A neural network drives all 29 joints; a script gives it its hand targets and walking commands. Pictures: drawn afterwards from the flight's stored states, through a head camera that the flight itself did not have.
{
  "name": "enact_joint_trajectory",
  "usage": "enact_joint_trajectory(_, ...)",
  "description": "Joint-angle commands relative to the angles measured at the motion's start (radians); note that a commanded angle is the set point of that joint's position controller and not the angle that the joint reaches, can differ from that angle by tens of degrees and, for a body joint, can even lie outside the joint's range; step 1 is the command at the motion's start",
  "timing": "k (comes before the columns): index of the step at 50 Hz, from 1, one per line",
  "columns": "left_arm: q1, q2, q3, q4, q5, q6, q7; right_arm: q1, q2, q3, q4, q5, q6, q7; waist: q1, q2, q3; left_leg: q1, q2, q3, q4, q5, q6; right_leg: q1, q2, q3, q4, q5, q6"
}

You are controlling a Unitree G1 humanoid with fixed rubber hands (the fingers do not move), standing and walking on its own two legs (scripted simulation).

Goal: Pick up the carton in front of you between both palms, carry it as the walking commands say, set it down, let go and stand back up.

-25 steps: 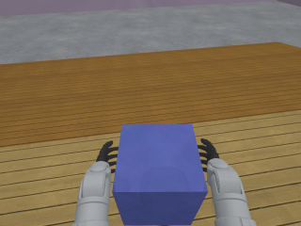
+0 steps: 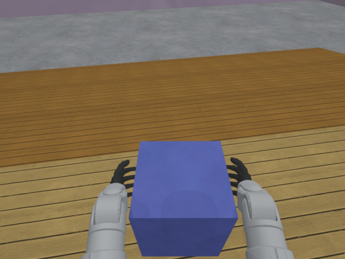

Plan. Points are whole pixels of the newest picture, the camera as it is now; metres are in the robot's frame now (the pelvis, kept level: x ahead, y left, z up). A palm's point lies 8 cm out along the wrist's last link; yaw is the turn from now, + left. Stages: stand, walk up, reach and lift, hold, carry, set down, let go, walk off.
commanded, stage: carry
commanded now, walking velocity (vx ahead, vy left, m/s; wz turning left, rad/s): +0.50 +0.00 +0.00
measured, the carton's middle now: (180, 200) +0.30 +0.00 -0.03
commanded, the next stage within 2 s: none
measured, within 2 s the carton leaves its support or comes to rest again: neither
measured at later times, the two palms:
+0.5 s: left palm (117, 147) +0.40 +0.17 +0.07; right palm (227, 142) +0.41 -0.13 +0.08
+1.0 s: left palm (129, 90) +0.72 +0.18 +0.06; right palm (206, 88) +0.71 -0.12 +0.07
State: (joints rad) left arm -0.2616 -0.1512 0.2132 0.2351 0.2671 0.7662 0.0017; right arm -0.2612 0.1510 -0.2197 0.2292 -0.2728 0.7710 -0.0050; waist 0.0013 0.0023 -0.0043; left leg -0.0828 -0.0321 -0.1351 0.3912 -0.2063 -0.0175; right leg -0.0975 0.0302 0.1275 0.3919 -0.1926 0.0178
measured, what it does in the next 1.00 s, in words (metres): walks ahead: left foot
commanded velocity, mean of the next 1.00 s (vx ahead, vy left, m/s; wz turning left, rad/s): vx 0.50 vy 0.00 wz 0.00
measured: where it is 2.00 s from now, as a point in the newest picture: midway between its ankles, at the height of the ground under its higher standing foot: (166, 159)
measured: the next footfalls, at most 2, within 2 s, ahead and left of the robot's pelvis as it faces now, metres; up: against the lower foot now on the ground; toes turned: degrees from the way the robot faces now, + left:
left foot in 0.62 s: +0.29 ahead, +0.13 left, +0.00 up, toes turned +11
right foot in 1.02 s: +0.65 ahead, -0.06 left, +0.00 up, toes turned -9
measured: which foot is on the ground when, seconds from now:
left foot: down 0.00-0.40, up 0.42-0.60, down 0.62-1.00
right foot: down 0.00-0.64, up 0.66-1.00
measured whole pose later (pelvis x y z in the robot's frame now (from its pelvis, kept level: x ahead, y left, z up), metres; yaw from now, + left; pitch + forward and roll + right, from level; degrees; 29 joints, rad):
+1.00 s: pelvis +0.45 +0.03 -0.02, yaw +1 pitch +4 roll -1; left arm -0.15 -0.13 0.09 -0.38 0.11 1.22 0.09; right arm -0.16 0.13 -0.11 -0.36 -0.10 1.22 -0.09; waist -0.03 0.02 -0.08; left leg 0.08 0.05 0.18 0.32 -0.46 -0.01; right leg -0.54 -0.03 -0.23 0.49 -0.06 -0.03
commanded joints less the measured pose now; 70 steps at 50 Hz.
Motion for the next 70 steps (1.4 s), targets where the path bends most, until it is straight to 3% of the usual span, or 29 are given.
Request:
enact_joint_trajectory(1, -0.548, -0.923, -0.575, -0.068, -0.292, -0.04, -0.243, -0.555, 0.937, 0.586, -0.07, 0.3, -0.042, 0.245, 0.001, -0.003, -0.244, -0.103, 0.098, 0.003, -0.023, -0.196, 0.02, -0.065, -0.104, 0.001, -0.029, -0.21, -0.019)
enact_joint_trajectory(3, -0.567, -0.924, -0.616, -0.13, -0.317, -0.033, -0.233, -0.574, 0.935, 0.621, -0.124, 0.319, -0.034, 0.237, 0.0, -0.014, -0.218, -0.2, 0.074, 0.004, -0.019, -0.471, 0.03, -0.132, -0.099, 0.019, -0.045, -0.507, -0.033)
enact_joint_trajectory(7, -0.552, -0.907, -0.709, -0.262, -0.381, 0.025, -0.205, -0.573, 0.92, 0.725, -0.245, 0.392, 0.027, 0.215, 0.004, -0.098, -0.314, -0.224, 0.04, 0.129, 0.165, -0.229, 0.015, -0.089, -0.176, 0.076, -0.061, -0.422, -0.083)
enact_joint_trajectory(10, -0.558, -0.857, -0.763, -0.36, -0.425, 0.115, -0.18, -0.575, 0.893, 0.779, -0.322, 0.452, 0.115, 0.199, -0.002, -0.139, -0.297, -0.21, 0.025, 0.181, 0.101, -0.254, 0.019, -0.145, -0.209, 0.083, -0.079, -0.502, -0.1)
enact_joint_trajectory(11, -0.557, -0.847, -0.772, -0.38, -0.439, 0.148, -0.173, -0.583, 0.879, 0.784, -0.337, 0.47, 0.147, 0.195, -0.001, -0.083, -0.278, -0.151, 0.061, 0.141, 0.04, -0.279, 0.028, -0.214, -0.177, 0.018, -0.016, -0.469, -0.079)
enact_joint_trajectory(13, -0.562, -0.831, -0.794, -0.425, -0.473, 0.217, -0.165, -0.528, 0.843, 0.787, -0.347, 0.492, 0.207, 0.182, -0.023, 0.23, -0.255, 0.016, 0.278, -0.194, -0.15, -0.362, 0.115, -0.446, -0.058, -0.204, 0.345, -0.289, -0.005)
enact_joint_trajectory(14, -0.565, -0.837, -0.811, -0.446, -0.502, 0.249, -0.167, -0.501, 0.833, 0.786, -0.367, 0.497, 0.233, 0.173, -0.026, 0.281, -0.2, 0.088, 0.348, -0.312, -0.16, -0.223, 0.177, -0.58, -0.046, -0.237, 0.324, -0.321, 0.0)
enact_joint_trajectory(15, -0.566, -0.848, -0.83, -0.466, -0.534, 0.272, -0.17, -0.495, 0.829, 0.791, -0.414, 0.503, 0.258, 0.162, -0.028, 0.236, -0.192, 0.109, 0.354, -0.303, -0.137, -0.068, 0.204, -0.588, -0.055, -0.227, 0.279, -0.35, -0.011)
enact_joint_trajectory(17, -0.523, -0.879, -0.842, -0.485, -0.581, 0.308, -0.173, -0.497, 0.833, 0.81, -0.51, 0.521, 0.304, 0.145, -0.02, 0.149, -0.277, 0.105, 0.299, -0.123, -0.047, 0.096, 0.167, -0.416, -0.028, -0.281, 0.112, -0.206, -0.012)
enact_joint_trajectory(19, -0.464, -0.894, -0.842, -0.517, -0.594, 0.343, -0.17, -0.451, 0.845, 0.825, -0.562, 0.541, 0.341, 0.141, -0.007, 0.106, -0.386, -0.111, 0.198, 0.096, 0.087, 0.02, 0.089, 0.011, -0.035, -0.284, -0.026, -0.052, -0.019)
enact_joint_trajectory(21, -0.392, -0.866, -0.813, -0.533, -0.558, 0.367, -0.158, -0.471, 0.864, 0.844, -0.622, 0.575, 0.384, 0.159, 0.022, -0.249, -0.38, -0.552, 0.075, 0.273, 0.437, -0.139, 0.004, 0.342, -0.36, 0.201, -0.104, -0.036, -0.171)
enact_joint_trajectory(22, -0.381, -0.869, -0.805, -0.553, -0.539, 0.379, -0.148, -0.475, 0.868, 0.846, -0.619, 0.587, 0.399, 0.17, 0.029, -0.283, -0.324, -0.722, 0.063, 0.245, 0.469, -0.351, 0.014, 0.396, -0.44, 0.306, -0.117, 0.121, -0.254)
enact_joint_trajectory(23, -0.377, -0.866, -0.807, -0.594, -0.53, 0.391, -0.14, -0.46, 0.879, 0.846, -0.61, 0.596, 0.407, 0.18, 0.035, -0.207, -0.291, -0.772, 0.087, 0.216, 0.476, -0.421, 0.026, 0.407, -0.459, 0.29, -0.103, 0.261, -0.277)
enact_joint_trajectory(25, -0.374, -0.911, -0.815, -0.656, -0.544, 0.409, -0.136, -0.411, 0.884, 0.835, -0.625, 0.6, 0.417, 0.183, 0.039, -0.103, -0.315, -0.724, 0.102, 0.217, 0.354, -0.344, 0.026, 0.394, -0.424, 0.158, -0.101, 0.243, -0.216)
enact_joint_trajectory(28, -0.42, -0.885, -0.834, -0.725, -0.579, 0.431, -0.141, -0.408, 0.889, 0.832, -0.663, 0.605, 0.428, 0.169, 0.024, -0.159, -0.333, -0.441, 0.039, 0.31, 0.149, -0.114, 0.022, 0.212, -0.309, -0.088, -0.093, 0.188, -0.125)
enact_joint_trajectory(30, -0.414, -0.861, -0.838, -0.735, -0.598, 0.448, -0.148, -0.383, 0.872, 0.82, -0.674, 0.591, 0.437, 0.157, -0.001, -0.114, -0.36, -0.055, -0.003, 0.393, 0.01, 0.046, 0.03, -0.029, -0.239, -0.24, 0.037, 0.113, -0.068)
enact_joint_trajectory(31, -0.415, -0.842, -0.837, -0.736, -0.602, 0.456, -0.151, -0.367, 0.855, 0.81, -0.668, 0.579, 0.444, 0.152, -0.014, -0.051, -0.408, 0.178, 0.048, 0.348, 0.024, 0.017, 0.049, -0.182, -0.205, -0.301, 0.171, 0.094, -0.043)
enact_joint_trajectory(32, -0.445, -0.813, -0.836, -0.751, -0.607, 0.47, -0.157, -0.346, 0.834, 0.791, -0.654, 0.558, 0.449, 0.146, -0.042, 0.174, -0.425, 0.288, 0.285, -0.053, -0.137, -0.211, 0.117, -0.366, -0.12, -0.361, 0.462, -0.083, 0.005)
enact_joint_trajectory(33, -0.487, -0.8, -0.844, -0.762, -0.621, 0.487, -0.164, -0.361, 0.827, 0.773, -0.633, 0.539, 0.452, 0.139, -0.04, 0.326, -0.376, 0.373, 0.445, -0.376, -0.175, -0.107, 0.247, -0.617, -0.033, -0.292, 0.627, -0.323, 0.01)
enact_joint_trajectory(34, -0.484, -0.805, -0.841, -0.723, -0.623, 0.493, -0.169, -0.382, 0.826, 0.769, -0.655, 0.54, 0.46, 0.134, -0.032, 0.212, -0.352, 0.365, 0.481, -0.38, -0.146, 0.008, 0.285, -0.701, -0.096, -0.186, 0.75, -0.35, -0.025)
enact_joint_trajectory(37, -0.438, -0.849, -0.823, -0.655, -0.615, 0.49, -0.177, -0.416, 0.874, 0.794, -0.657, 0.553, 0.469, 0.136, -0.03, 0.015, -0.348, 0.306, 0.409, -0.13, -0.136, 0.245, 0.21, -0.698, -0.165, -0.161, 0.691, -0.216, -0.041)
enact_joint_trajectory(47, -0.328, -0.913, -0.816, -0.656, -0.523, 0.438, -0.139, -0.354, 0.894, 0.833, -0.654, 0.605, 0.444, 0.192, -0.022, 0.171, -0.238, 0.169, 0.247, 0.261, -0.132, 0.613, 0.112, -0.4, -0.037, -0.375, 0.134, 0.152, -0.041)
enact_joint_trajectory(50, -0.305, -0.908, -0.819, -0.646, -0.529, 0.434, -0.148, -0.346, 0.876, 0.837, -0.661, 0.596, 0.441, 0.193, 0.011, 0.16, -0.336, 0.081, 0.203, 0.372, 0.153, 0.742, 0.058, -0.029, 0.034, -0.445, 0.057, 0.151, -0.066)
enact_joint_trajectory(51, -0.306, -0.908, -0.819, -0.648, -0.534, 0.433, -0.154, -0.347, 0.87, 0.835, -0.654, 0.589, 0.439, 0.195, 0.029, 0.114, -0.391, -0.04, 0.183, 0.366, 0.332, 0.566, 0.043, 0.159, -0.027, -0.388, 0.07, 0.082, -0.061)
enact_joint_trajectory(52, -0.293, -0.895, -0.81, -0.631, -0.529, 0.432, -0.158, -0.354, 0.866, 0.835, -0.657, 0.588, 0.441, 0.198, 0.037, -0.064, -0.438, -0.222, 0.124, 0.353, 0.595, 0.274, 0.011, 0.282, -0.265, 0.003, -0.018, -0.129, -0.12)
enact_joint_trajectory(53, -0.3, -0.906, -0.813, -0.598, -0.528, 0.42, -0.164, -0.365, 0.869, 0.847, -0.668, 0.589, 0.442, 0.198, 0.022, -0.286, -0.475, -0.497, -0.006, 0.258, 0.848, -0.222, -0.011, 0.429, -0.472, 0.425, -0.154, -0.095, -0.271)
enact_joint_trajectory(54, -0.303, -0.93, -0.821, -0.608, -0.552, 0.416, -0.169, -0.358, 0.884, 0.847, -0.643, 0.581, 0.433, 0.198, 0.021, -0.197, -0.448, -0.565, 0.059, 0.145, 0.955, -0.25, 0.026, 0.397, -0.48, 0.371, -0.16, 0.005, -0.278)
enact_joint_trajectory(57, -0.353, -1.0, -0.854, -0.652, -0.583, 0.39, -0.177, -0.355, 0.963, 0.854, -0.642, 0.582, 0.397, 0.195, 0.012, -0.025, -0.392, -0.544, 0.158, 0.124, 0.793, -0.117, 0.047, 0.223, -0.383, 0.095, -0.144, 0.244, -0.184)
enact_joint_trajectory(70, -0.274, -0.851, -0.846, -0.744, -0.588, 0.402, -0.186, -0.291, 0.881, 0.874, -0.736, 0.56, 0.39, 0.147, 0.02, -0.15, -0.228, -0.513, 0.088, 0.335, 0.173, 0.172, 0.031, 0.22, -0.267, -0.259, -0.175, 0.422, -0.134)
